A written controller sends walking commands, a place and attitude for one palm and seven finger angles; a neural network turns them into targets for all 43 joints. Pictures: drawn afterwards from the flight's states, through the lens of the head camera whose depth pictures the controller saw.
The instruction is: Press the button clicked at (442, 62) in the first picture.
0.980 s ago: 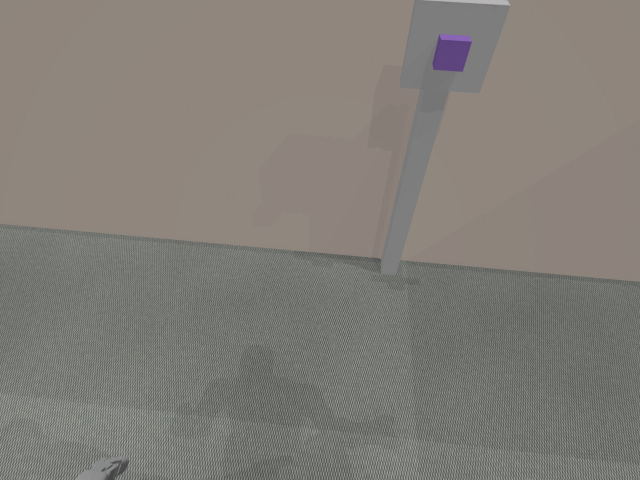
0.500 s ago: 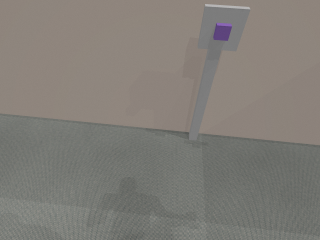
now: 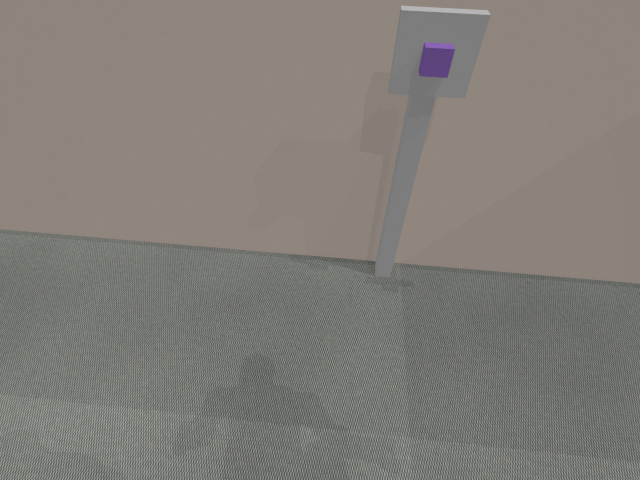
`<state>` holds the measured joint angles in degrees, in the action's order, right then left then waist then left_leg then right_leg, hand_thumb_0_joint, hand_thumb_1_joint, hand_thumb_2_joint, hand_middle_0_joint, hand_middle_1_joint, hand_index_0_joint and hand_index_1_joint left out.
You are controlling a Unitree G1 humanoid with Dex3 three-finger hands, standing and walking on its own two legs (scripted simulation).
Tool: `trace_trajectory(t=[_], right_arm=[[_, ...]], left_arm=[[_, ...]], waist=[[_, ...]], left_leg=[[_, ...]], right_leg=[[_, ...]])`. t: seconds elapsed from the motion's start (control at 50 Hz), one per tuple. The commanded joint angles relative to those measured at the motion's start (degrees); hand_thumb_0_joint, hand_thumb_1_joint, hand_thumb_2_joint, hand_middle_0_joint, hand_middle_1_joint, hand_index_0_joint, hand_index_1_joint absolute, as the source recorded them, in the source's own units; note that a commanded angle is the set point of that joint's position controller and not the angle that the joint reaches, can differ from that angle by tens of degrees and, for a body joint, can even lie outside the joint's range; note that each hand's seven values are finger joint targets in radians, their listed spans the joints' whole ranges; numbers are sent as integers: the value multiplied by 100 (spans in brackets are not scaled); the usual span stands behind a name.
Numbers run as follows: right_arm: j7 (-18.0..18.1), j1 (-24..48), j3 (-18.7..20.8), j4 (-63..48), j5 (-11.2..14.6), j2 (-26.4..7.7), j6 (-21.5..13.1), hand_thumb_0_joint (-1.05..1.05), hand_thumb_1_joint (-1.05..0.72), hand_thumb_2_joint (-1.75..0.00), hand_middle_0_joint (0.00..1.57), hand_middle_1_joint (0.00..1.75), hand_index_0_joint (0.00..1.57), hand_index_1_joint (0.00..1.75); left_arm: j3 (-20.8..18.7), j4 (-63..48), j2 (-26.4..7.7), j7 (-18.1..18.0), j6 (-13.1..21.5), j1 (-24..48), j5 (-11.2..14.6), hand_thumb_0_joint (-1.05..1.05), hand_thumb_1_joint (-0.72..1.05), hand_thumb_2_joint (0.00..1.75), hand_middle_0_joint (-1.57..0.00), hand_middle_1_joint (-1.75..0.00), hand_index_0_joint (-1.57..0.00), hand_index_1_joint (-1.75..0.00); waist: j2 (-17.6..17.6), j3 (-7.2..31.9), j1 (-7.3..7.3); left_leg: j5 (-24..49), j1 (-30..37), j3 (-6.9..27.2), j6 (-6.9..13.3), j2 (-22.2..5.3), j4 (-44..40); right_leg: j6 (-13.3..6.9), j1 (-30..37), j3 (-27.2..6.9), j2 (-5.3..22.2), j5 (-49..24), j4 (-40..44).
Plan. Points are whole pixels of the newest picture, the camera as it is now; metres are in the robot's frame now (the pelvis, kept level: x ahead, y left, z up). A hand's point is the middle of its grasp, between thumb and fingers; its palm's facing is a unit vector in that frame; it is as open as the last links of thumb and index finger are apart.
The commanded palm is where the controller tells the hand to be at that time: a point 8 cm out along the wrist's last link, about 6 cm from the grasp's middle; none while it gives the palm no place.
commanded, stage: look at it before walking up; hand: left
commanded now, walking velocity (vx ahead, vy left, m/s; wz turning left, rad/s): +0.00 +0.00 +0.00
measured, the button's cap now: (435, 59) +0.96 -0.21 +0.11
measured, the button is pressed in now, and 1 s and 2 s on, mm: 0 0 0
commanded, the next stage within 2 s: walk to a spot facing it in 0.56 s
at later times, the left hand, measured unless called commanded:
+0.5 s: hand out of the picture +0.08 +0.24 -0.16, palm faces -0.03 -0.94 -0.33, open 7.4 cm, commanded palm none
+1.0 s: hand out of the picture +0.07 +0.20 -0.18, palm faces -0.14 -0.96 -0.26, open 7.4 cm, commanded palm none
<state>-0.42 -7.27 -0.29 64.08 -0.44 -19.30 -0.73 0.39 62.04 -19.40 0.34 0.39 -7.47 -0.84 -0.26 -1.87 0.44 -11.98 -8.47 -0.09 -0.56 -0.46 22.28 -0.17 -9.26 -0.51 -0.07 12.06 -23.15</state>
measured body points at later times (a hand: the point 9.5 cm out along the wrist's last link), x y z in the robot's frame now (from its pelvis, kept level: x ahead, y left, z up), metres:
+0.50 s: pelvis +0.00 +0.00 +0.00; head +0.01 +0.00 +0.45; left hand +0.08 +0.29 -0.13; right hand +0.09 -0.30 -0.13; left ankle +0.00 +0.13 -0.74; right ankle +0.01 -0.12 -0.74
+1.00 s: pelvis -0.01 -0.01 -0.02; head +0.02 -0.01 +0.43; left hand +0.08 +0.25 -0.16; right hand +0.04 -0.28 -0.16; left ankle +0.00 +0.13 -0.74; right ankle +0.00 -0.11 -0.74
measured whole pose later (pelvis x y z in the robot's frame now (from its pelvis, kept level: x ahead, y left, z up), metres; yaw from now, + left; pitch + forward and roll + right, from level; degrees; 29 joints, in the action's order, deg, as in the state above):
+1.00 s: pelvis -0.01 -0.01 -0.02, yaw -8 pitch -1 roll +2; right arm 0.8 -8.1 1.5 56.6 -0.6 -13.6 0.9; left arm -1.7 55.8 -15.1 0.9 -3.5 -12.0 -1.3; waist -1.6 -4.8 -1.0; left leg -18.2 -13.3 -7.8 -1.0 -3.3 32.9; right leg 0.0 -20.4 -3.2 -1.8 20.3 -41.4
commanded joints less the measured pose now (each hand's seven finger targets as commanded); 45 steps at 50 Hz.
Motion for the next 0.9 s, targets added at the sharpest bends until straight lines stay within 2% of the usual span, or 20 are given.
trace_trajectory(t=[0.0,0.16,0.44,0.66,0.68,0.74,0.82,0.84,0.88], right_arm=[[101,287,233,-393,-5,-1186,-113,0,-90,-90,20,30,20,30],[113,322,234,-382,-5,-1178,-137,0,-90,-90,20,30,20,30],[110,342,224,-388,2,-1173,-108,0,-90,-90,20,30,20,30],[122,335,229,-385,0,-1193,-120,0,-90,-90,20,30,20,30],[137,322,243,-398,-7,-1181,-112,0,-90,-90,20,30,20,30],[173,-87,174,-447,-14,-502,11,0,-90,-90,20,30,20,30],[220,-223,312,-770,-22,-572,107,0,-90,-90,20,30,20,30],[227,-239,339,-842,-27,-587,114,0,-90,-90,20,30,20,30],[235,-218,411,-989,-34,-650,115,0,-90,-90,20,30,20,30]], left_arm=[[-226,-378,-1211,-89,112,223,26,0,90,90,-20,-30,-20,-30],[-229,-367,-1180,-97,120,203,27,0,90,90,-20,-30,-20,-30],[-226,-326,-1208,-93,127,199,20,0,90,90,-20,-30,-20,-30],[-235,-332,-1236,-88,132,197,24,0,90,90,-20,-30,-20,-30],[-247,-362,-1202,-83,104,199,22,0,90,90,-20,-30,-20,-30],[-183,-406,-615,-117,-88,-171,18,0,90,90,-20,-30,-20,-30],[-290,-729,-645,-85,-221,-300,-10,0,90,90,-20,-30,-20,-30],[-312,-818,-620,-73,-238,-290,-18,0,90,90,-20,-30,-20,-30],[-340,-990,-506,-40,-259,-323,-23,0,90,90,-20,-30,-20,-30]], waist=[[-23,270,-57],[48,438,-59],[-73,299,-46],[-6,399,-49],[-3,352,-46],[-104,389,-16],[-39,281,13],[35,280,27],[407,265,13]], left_leg=[[423,-39,581,212,-588,-396],[764,109,568,215,-629,-383],[658,114,564,196,-612,-437],[816,220,509,176,-644,-417],[852,262,441,168,-662,-330],[819,163,116,45,-671,62],[412,18,2,83,-775,364],[355,-20,36,122,-860,353],[287,-36,237,269,-1147,189]], right_leg=[[-182,-32,-674,693,-249,499],[-169,108,-616,703,-714,418],[-169,68,-642,719,-625,553],[-188,137,-666,704,-923,517],[-196,32,-706,680,-1061,451],[-152,-131,-854,684,-1475,112],[-199,-698,-1044,543,-1314,-308],[-190,-821,-1014,456,-1251,-486],[-102,-1106,-777,180,-997,-1034]])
